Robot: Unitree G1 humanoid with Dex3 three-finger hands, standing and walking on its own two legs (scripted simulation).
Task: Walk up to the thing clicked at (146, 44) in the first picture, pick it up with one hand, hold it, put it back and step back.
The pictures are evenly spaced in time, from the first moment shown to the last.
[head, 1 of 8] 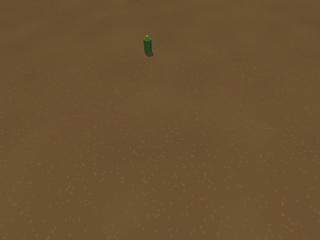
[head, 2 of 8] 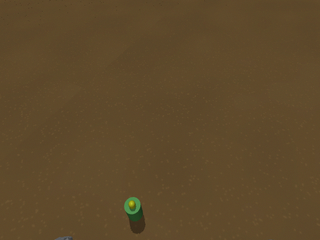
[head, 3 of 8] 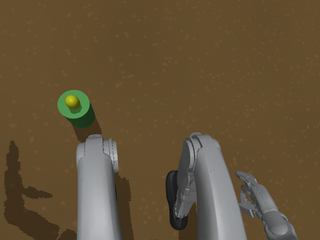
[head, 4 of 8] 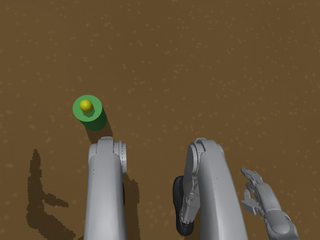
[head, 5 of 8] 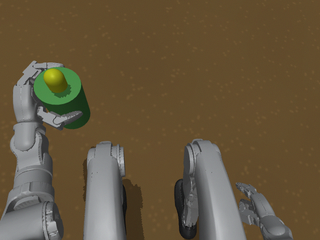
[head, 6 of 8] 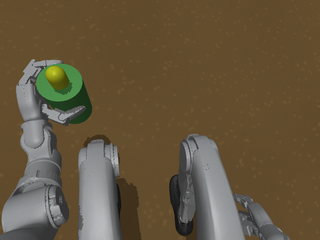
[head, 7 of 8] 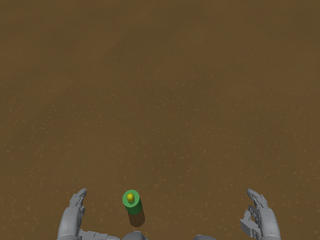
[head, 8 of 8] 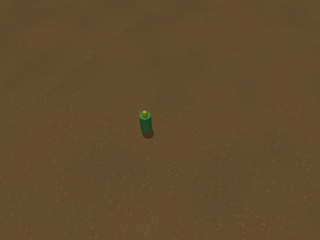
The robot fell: no
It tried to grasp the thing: yes
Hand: left
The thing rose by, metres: 0.69
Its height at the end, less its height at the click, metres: +0.00
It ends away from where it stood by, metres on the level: 0.01
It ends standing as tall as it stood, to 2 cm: yes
